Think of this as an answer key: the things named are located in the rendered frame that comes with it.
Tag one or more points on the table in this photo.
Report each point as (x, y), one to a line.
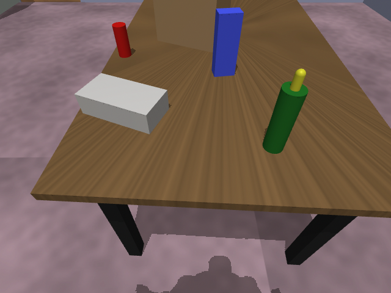
(207, 150)

